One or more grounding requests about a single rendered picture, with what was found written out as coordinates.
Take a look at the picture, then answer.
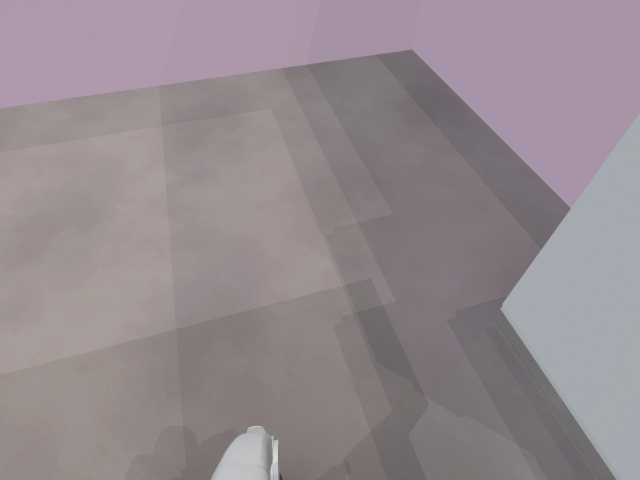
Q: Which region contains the fridge door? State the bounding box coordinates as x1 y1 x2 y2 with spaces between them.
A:
502 113 640 480

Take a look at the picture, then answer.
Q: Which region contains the robot left thigh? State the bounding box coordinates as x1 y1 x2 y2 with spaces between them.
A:
211 432 280 480

